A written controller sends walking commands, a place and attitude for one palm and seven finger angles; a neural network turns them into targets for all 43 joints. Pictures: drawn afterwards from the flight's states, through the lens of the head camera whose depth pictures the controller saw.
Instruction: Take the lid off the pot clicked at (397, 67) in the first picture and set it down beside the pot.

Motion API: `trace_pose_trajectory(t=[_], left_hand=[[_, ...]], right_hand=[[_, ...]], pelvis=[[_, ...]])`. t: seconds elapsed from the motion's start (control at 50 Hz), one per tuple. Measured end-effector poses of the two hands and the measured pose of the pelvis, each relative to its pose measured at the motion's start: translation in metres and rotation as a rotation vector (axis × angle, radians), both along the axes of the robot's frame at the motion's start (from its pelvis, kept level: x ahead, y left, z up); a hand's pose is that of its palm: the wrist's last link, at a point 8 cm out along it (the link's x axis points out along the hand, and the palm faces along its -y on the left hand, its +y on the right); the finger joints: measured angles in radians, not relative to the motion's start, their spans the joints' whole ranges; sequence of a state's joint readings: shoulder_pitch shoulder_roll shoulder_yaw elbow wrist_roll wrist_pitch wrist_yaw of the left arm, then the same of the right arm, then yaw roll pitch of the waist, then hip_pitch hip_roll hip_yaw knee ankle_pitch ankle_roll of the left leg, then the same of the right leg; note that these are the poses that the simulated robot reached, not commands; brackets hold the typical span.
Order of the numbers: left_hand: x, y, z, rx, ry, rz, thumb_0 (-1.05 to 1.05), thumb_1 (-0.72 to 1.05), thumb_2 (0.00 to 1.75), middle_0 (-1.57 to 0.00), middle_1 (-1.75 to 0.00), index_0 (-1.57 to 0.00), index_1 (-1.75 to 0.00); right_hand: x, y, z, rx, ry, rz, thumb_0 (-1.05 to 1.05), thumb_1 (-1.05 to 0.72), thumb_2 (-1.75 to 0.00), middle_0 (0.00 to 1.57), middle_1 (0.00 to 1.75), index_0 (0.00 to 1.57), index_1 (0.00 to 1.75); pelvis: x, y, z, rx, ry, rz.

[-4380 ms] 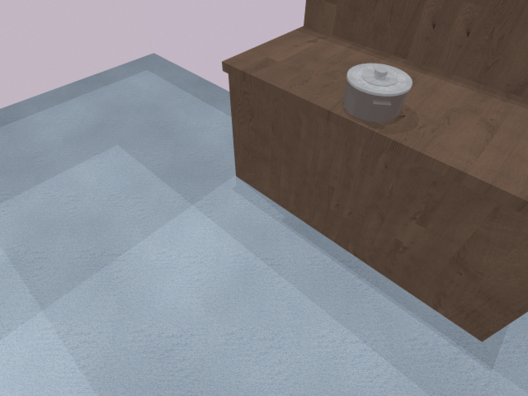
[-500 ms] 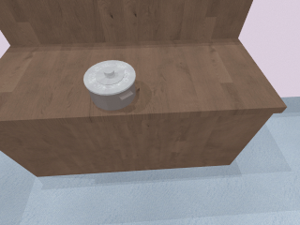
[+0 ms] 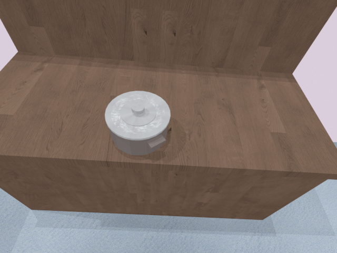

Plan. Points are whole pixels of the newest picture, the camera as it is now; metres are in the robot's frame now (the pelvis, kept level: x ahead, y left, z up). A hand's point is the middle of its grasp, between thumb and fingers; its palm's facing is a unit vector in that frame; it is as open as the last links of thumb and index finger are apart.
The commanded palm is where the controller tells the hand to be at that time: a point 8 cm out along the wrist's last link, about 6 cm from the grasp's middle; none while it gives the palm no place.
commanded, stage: come to a stop and stand still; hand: left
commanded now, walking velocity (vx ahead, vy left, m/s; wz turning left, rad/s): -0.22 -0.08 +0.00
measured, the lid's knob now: (138, 108) +0.50 +0.14 +0.02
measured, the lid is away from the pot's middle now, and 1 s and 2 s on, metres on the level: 0.00 0.00 0.00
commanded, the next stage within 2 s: look again from close up in 0.84 s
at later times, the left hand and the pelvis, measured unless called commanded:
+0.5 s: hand out of the picture +0.04 +0.15 -0.16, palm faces +0.05 -0.96 -0.26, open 7.4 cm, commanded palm none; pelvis +0.00 -0.04 +0.00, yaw +0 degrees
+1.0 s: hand out of the picture -0.05 +0.17 -0.17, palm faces +0.01 -0.98 -0.20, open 7.4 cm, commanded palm none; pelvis -0.03 +0.00 +0.00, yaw +0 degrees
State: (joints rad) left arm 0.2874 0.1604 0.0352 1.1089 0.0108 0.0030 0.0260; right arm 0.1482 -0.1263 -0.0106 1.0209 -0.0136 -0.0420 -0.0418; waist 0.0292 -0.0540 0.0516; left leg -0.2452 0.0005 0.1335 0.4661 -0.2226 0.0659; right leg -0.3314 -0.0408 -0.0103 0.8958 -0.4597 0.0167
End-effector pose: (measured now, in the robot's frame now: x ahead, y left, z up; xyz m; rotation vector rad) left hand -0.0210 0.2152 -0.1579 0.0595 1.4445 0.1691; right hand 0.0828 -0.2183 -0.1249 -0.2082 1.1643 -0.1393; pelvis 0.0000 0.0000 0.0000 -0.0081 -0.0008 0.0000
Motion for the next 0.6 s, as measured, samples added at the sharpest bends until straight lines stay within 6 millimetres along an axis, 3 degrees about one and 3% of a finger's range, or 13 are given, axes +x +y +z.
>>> trace_pose_trajectory(t=[0.14, 0.26, 0.44, 0.6], left_hand=[[0.037, -0.002, 0.009, 0.037, -0.029, -0.033, 0.01, 0.91, 0.9, -0.2, -0.3, -0.2, -0.3], [0.056, -0.01, 0.013, 0.112, -0.083, -0.059, 0.01, 0.91, 0.9, -0.2, -0.3, -0.2, -0.3], [0.061, -0.019, 0.03, 0.132, -0.131, -0.074, 0.01, 0.91, 0.9, -0.2, -0.3, -0.2, -0.3], [0.044, 0.005, 0.02, 0.115, -0.151, -0.055, 0.01, 0.91, 0.9, -0.2, -0.3, -0.2, -0.3]], right_hand=[[0.004, -0.017, -0.005, 0.005, 0.06, -0.036, -0.01, -0.94, -0.9, 0.21, 0.3, 0.21, 0.3], [-0.009, -0.042, -0.026, 0.047, 0.105, -0.071, 0.0, -0.92, -0.9, 0.2, 0.3, 0.21, 0.3], [-0.035, -0.06, -0.028, 0.058, 0.167, -0.089, 0.01, -0.91, -0.9, 0.2, 0.3, 0.2, 0.29], [-0.051, -0.044, -0.019, 0.025, 0.129, -0.061, 0.01, -0.91, -0.9, 0.2, 0.3, 0.2, 0.29]], pelvis=[[0.013, -0.009, 0.003, 0.004, -0.006, 0.001], [0.018, -0.033, -0.007, 0.03, -0.012, -0.01], [0.008, -0.039, 0.0, 0.038, -0.006, 0.001], [-0.011, -0.02, -0.004, 0.028, 0.002, -0.002]])
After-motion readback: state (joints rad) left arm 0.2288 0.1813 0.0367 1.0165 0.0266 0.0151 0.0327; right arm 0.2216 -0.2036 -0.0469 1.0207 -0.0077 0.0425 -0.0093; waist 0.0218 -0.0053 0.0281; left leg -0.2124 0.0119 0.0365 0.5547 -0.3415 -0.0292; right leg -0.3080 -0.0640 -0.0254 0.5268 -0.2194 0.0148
